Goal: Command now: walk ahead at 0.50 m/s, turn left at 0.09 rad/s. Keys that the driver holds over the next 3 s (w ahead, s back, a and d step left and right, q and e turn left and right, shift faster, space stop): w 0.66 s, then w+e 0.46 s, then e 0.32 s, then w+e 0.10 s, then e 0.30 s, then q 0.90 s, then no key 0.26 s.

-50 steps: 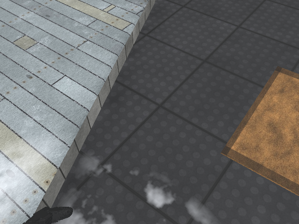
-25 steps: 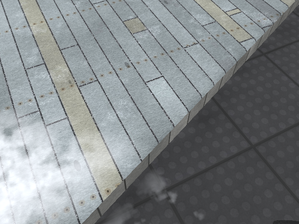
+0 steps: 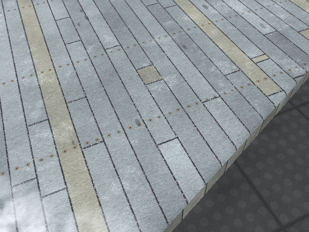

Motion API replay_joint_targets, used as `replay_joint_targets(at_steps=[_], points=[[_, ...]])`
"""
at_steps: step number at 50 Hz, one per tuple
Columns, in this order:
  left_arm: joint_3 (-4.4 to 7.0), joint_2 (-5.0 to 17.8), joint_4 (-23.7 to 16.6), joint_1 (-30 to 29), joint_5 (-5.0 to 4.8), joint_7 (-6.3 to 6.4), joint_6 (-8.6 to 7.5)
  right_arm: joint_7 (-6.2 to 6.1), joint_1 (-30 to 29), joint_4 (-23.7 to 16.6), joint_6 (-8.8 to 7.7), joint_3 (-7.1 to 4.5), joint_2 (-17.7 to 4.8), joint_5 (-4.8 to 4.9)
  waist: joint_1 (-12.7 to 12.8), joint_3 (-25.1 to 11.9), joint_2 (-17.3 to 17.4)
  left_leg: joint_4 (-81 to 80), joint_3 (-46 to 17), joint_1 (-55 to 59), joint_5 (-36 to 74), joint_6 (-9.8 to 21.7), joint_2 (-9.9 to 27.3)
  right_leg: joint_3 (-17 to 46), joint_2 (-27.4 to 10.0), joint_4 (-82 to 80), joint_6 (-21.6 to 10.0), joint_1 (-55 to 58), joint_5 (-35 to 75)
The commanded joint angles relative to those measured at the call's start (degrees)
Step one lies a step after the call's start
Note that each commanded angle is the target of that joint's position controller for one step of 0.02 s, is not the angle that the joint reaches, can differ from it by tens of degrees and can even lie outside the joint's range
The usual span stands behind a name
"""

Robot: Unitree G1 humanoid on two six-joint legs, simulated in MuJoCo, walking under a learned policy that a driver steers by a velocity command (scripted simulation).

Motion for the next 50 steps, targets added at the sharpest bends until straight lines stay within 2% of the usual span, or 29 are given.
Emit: replay_joint_targets(at_steps=[1, 3, 5, 7, 10, 11, 15, 17, 19, 20, 22, 23, 24, 25, 26, 27, 28, 29, 30, 31, 32, 33, 34, 35, 36, 39, 42, 46, 50], points=[[2.45, 7.3, 0.5, 9.7, -1.27, -0.13, 0.45, 0.25, -0.1, -3.5, -0.47, -0.97, -5.6, -0.74, 3.6, -2.5, -3.6, 19.5, -0.6, -24.0, 2.2, 0.7, 4.2, 27.8, -18.8, -18.4, -9.3, 20.6, -7.1], [1.22, 4.2, 1.3, 7.2, -1.03, 0.12, -0.03, 0.91, -2.0, -3.4, 0.41, -0.70, -4.5, -1.15, 1.7, 1.1, -5.4, 14.8, 1.6, -21.7, 6.6, 0.1, 7.3, 18.1, -12.9, -21.7, -5.5, 15.3, 0.4], [1.34, 4.9, 2.7, 9.4, -1.18, 0.00, -1.14, 1.24, -0.9, -2.2, 0.97, -0.42, -3.9, -1.55, 1.4, -0.2, -6.0, 15.4, 3.2, -20.3, 8.9, -0.8, 7.4, 13.8, -11.8, -21.1, -6.0, 15.4, 15.0], [1.79, 6.3, 4.1, 10.4, -1.66, -0.07, -1.61, 1.49, -2.9, -2.4, 1.09, -0.23, -3.7, -1.50, 1.2, -0.9, -5.3, 13.7, 4.4, -22.8, 10.9, -2.0, 8.2, 12.0, -11.9, -22.4, -7.4, 16.9, 15.7], [1.20, 5.4, 6.5, 14.2, -1.40, 0.02, -1.44, 1.75, -9.0, -4.2, 1.38, 0.39, -2.0, -1.60, 2.7, -0.6, -5.9, 14.9, 6.7, -28.8, 12.2, -3.2, 9.1, 9.6, -11.8, -22.4, -8.6, 20.6, 21.7], [1.08, 5.0, 7.6, 16.8, -1.04, 0.04, -1.29, 1.44, -10.3, -4.3, 1.61, 0.48, -1.3, -1.50, 3.3, -1.2, -7.7, 22.6, 8.1, -33.1, 9.4, -2.9, 8.8, 11.2, -12.8, -21.9, -9.8, 23.6, 20.9], [1.42, 6.0, 11.4, 23.9, -0.57, 0.94, -1.05, 0.02, -20.3, -9.4, 1.72, 0.24, -0.9, -1.14, 4.5, 4.2, -3.2, 48.2, 5.9, -61.2, -1.1, -1.4, 10.3, 16.2, -17.6, -23.9, -13.7, 34.4, 9.4], [1.04, 5.1, 12.8, 24.2, -0.13, 1.38, -1.39, -0.41, -24.7, -12.5, 1.60, 0.98, 0.1, -0.61, 3.8, 6.7, -2.0, 51.6, 5.3, -68.5, -4.9, -0.1, 10.9, 14.7, -17.0, -25.6, -11.9, 34.3, 4.5], [0.46, 4.0, 15.5, 26.6, 0.20, 2.07, -1.38, -0.76, -30.5, -16.9, 1.83, 3.07, 4.7, -0.49, 4.0, 7.8, -3.8, 62.9, 6.9, -77.6, -12.3, 2.0, 10.3, 13.4, -17.1, -24.2, -10.6, 34.1, 8.2], [0.26, 4.0, 16.4, 26.7, 0.10, 2.34, -1.58, -0.82, -32.9, -19.2, 1.60, 3.80, 5.1, -0.16, 3.7, 8.5, -3.4, 61.7, 6.6, -79.9, -14.1, 2.8, 11.0, 12.2, -17.1, -25.3, -9.5, 33.4, 7.9], [-0.21, 3.7, 18.2, 26.3, -1.01, 3.30, -0.99, -0.15, -36.1, -22.7, 1.47, 5.26, 5.6, -0.30, 2.8, 7.4, -0.1, 46.0, 9.6, -70.1, -10.3, 3.8, 11.9, 7.1, -14.7, -31.8, -6.9, 27.8, 13.7], [-0.53, 3.7, 16.5, 22.7, -1.96, 2.85, -0.72, 0.57, -32.5, -21.7, 1.57, 5.72, 5.3, -0.09, 1.4, 5.4, 1.6, 32.5, 12.3, -53.8, -1.9, 3.9, 11.6, 2.5, -12.2, -34.2, -6.8, 20.4, 23.1], [-0.58, 4.3, 15.5, 19.5, -2.95, 2.30, -0.89, 0.92, -28.4, -20.3, 1.81, 5.78, 5.9, 0.03, 0.1, 2.5, -0.3, 23.0, 14.5, -35.6, 6.3, 4.5, 9.3, -0.3, -10.7, -34.3, -6.2, 13.1, 39.1], [-0.16, 7.1, 14.4, 19.2, -3.35, 1.78, -0.95, 0.94, -24.0, -17.8, 2.35, 5.06, 5.5, -0.17, -1.1, -3.2, -5.5, 24.1, 19.0, -23.4, 4.3, 4.6, 4.3, -1.2, -11.6, -28.1, -7.3, 12.7, 67.2], [1.03, 10.7, 14.6, 19.1, -2.99, 1.43, -1.20, 0.66, -15.1, -15.3, 2.53, 3.84, 3.2, -0.16, -4.9, -9.3, -10.2, 23.0, 18.2, -15.1, 3.4, 5.3, 1.9, -1.3, -13.5, -17.5, -6.3, 16.4, 84.5], [2.20, 12.8, 14.6, 17.9, -3.25, 1.20, -1.04, 0.28, -3.6, -11.7, 2.33, 2.61, 1.5, 0.09, -10.3, -15.6, -12.3, 15.8, 15.6, -5.9, 4.7, 6.3, -0.3, -1.1, -13.7, -3.5, -4.6, 19.9, 91.7], [2.97, 12.8, 13.9, 16.6, -3.49, 0.85, -1.25, -0.13, 3.8, -9.0, 2.00, 0.60, -3.2, -0.77, -12.9, -19.5, -10.4, 7.9, 5.9, 2.8, 2.4, 8.4, 2.2, 0.6, -11.2, 14.2, -2.6, 17.0, 81.0], [1.58, 4.7, 11.0, 20.7, -4.49, -0.87, -2.09, -0.58, 7.2, -6.6, 1.33, -2.23, -12.4, -1.26, -8.8, -23.4, 12.4, -10.5, -30.8, 13.6, 10.4, 15.2, 22.1, 2.6, 2.5, 43.8, 1.6, -1.2, 11.3], [2.31, 4.6, 10.5, 20.9, -1.95, -1.94, -2.78, -0.82, 3.5, -5.7, 2.01, -3.01, -12.9, 0.27, -6.0, -27.6, 11.3, -25.6, -50.5, 12.0, 16.8, 14.0, 24.0, 13.5, 6.7, 58.4, 0.8, -6.3, -4.1], [2.02, 1.9, 8.2, 20.1, -2.04, -2.03, -2.37, -0.32, -5.5, -5.7, 1.46, -2.81, -10.8, 0.48, 0.6, -19.4, 5.2, -24.7, -44.6, 4.5, 7.3, 13.5, 24.6, 13.7, 3.8, 62.5, 0.3, -10.7, -2.5], [1.60, 0.9, 6.9, 16.6, -1.18, -1.40, -1.79, 0.09, -8.0, -4.1, 0.76, -2.05, -6.0, 0.56, 1.6, -10.0, -1.7, -24.0, -37.6, -3.6, 2.4, 11.4, 23.1, 9.4, 0.8, 61.3, -0.4, -13.3, -1.7], [1.37, -0.5, 5.8, 13.9, -0.77, -0.71, -0.88, 0.04, -8.8, -2.3, 0.06, -1.19, -1.9, -0.35, 2.7, -3.3, -4.2, -23.0, -29.2, -11.1, 3.7, 9.2, 21.1, 9.2, -1.3, 57.6, -1.4, -15.0, -1.6], [1.20, -1.0, 5.0, 13.2, -0.67, -0.27, 0.50, 0.01, -9.8, -0.9, -0.68, -0.36, 1.9, -0.78, 4.3, -1.1, -4.2, -24.1, -21.4, -17.1, 4.6, 7.3, 18.8, 10.4, -2.8, 53.5, -1.8, -13.1, -1.0], [-1.24, -4.0, 2.6, 9.2, 2.31, -2.66, -0.90, 0.86, -7.2, 2.0, -2.61, 2.44, 6.6, -3.64, 2.0, -3.4, 2.9, -24.6, -17.4, -17.2, -3.4, 3.1, 16.4, 18.6, -4.1, 54.5, -3.9, -19.3, 7.1], [-0.78, -3.9, 2.8, 8.6, 1.98, -3.21, -1.65, 0.68, -4.5, 4.3, -3.60, 2.57, 7.6, -3.73, 2.1, -2.4, 2.7, -26.1, -16.7, -15.3, -2.0, 1.4, 16.3, 20.7, -3.7, 50.5, -5.3, -23.4, 11.1], [-0.74, -1.2, 2.6, 5.0, -0.10, -3.73, -3.38, 0.76, -6.1, 5.8, -4.95, 2.47, 4.9, -4.72, 4.8, -5.5, 1.8, -28.6, -4.5, -13.1, 7.2, -0.2, 14.4, 18.6, -0.5, 52.9, -8.7, -30.6, 13.0], [0.57, 2.1, 0.9, -0.9, -0.81, -4.11, -3.85, 2.01, -7.6, 3.8, -5.02, 2.59, 2.7, -5.33, 4.9, -6.0, 1.4, -34.6, 5.4, -15.0, 15.8, 0.0, 13.6, 12.1, -0.7, 44.5, -6.8, -26.7, 15.9], [1.20, 0.6, -0.8, -7.2, -1.27, -4.59, -4.01, 1.48, 4.2, 6.4, -5.41, 2.92, -0.3, -6.35, 1.5, -4.4, 4.0, -34.2, 9.0, 1.9, 45.0, -2.5, 16.1, 9.7, -0.5, 37.1, -2.6, -33.2, 17.6], [1.89, 1.2, -1.7, -11.3, -1.48, -3.91, -3.38, 2.22, 7.5, 6.9, -5.27, 2.13, -3.0, -5.80, 1.1, -1.9, 3.5, -35.5, 13.9, 12.2, 54.6, -5.3, 16.4, 7.0, 1.6, 25.2, -1.9, -33.6, 17.4]])
Next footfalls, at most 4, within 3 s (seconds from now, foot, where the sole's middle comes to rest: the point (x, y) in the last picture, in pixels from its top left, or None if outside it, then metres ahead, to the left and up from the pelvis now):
0.56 left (132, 214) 0.52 0.12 -0.64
1.16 right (164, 149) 0.81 -0.02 -0.64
1.46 left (126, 112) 1.05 0.16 -0.64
1.82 right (174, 130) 0.92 -0.07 -0.64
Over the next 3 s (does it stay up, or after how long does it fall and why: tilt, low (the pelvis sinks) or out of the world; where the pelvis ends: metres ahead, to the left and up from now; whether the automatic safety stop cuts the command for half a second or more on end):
stays up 0.90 0.07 0.13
